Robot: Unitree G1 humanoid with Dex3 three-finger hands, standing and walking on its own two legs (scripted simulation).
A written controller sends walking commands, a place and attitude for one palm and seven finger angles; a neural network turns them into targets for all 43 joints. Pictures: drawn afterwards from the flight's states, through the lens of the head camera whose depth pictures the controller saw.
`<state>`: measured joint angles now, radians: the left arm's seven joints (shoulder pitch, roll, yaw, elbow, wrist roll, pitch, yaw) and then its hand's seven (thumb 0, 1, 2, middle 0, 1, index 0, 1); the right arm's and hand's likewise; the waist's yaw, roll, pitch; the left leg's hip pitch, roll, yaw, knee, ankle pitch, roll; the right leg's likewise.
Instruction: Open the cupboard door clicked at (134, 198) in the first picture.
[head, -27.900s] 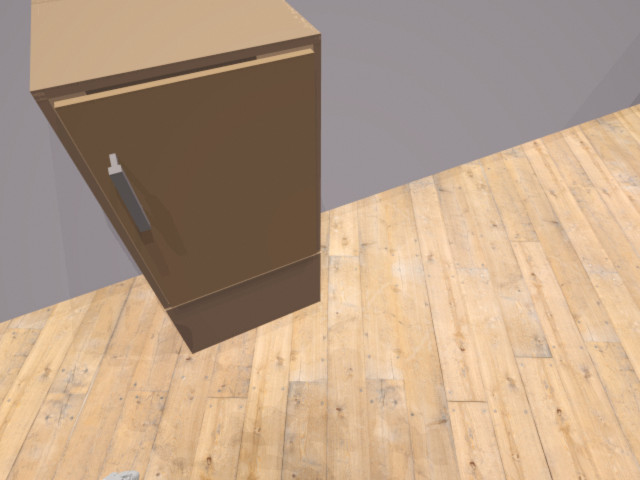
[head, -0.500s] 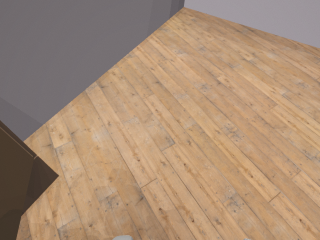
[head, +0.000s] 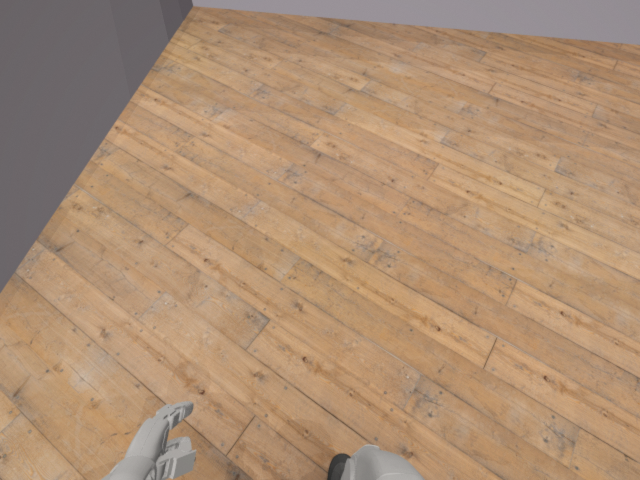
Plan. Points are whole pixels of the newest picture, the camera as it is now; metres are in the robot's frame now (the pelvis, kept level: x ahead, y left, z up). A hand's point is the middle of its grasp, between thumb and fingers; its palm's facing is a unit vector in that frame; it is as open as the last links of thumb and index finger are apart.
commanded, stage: walk to a spot facing it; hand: left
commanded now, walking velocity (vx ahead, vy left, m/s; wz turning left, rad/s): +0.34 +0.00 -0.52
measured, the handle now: out of the picture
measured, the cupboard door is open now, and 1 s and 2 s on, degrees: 41 41 41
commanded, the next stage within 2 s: turn to face it in 0.72 s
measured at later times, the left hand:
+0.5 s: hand (222, 431) +0.19 +0.14 -0.14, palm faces -0.08 -0.97 -0.22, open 7.3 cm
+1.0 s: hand (301, 181) +0.67 +0.04 -0.14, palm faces -0.41 -0.89 -0.19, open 7.3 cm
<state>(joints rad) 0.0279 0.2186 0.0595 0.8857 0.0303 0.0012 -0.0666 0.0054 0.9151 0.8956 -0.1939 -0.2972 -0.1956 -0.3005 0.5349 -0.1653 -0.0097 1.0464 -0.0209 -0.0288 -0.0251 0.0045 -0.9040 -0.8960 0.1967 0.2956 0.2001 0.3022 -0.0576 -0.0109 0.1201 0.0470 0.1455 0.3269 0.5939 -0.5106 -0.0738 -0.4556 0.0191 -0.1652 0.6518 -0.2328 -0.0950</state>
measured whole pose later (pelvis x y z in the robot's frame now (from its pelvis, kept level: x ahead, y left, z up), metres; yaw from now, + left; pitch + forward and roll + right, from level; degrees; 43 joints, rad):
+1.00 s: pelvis +0.47 -0.08 +0.02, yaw -21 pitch +1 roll -1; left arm 0.06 0.22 0.05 0.95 0.03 -0.01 -0.01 0.00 0.92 0.90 -0.19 -0.30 -0.19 -0.30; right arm 0.45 -0.17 -0.01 1.10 -0.02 -0.05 -0.04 0.00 -0.92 -0.90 0.19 0.30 0.20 0.30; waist -0.07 -0.02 0.08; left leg -0.06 0.03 0.21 0.42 -0.38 0.04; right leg -0.51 -0.05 -0.08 0.71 -0.10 0.00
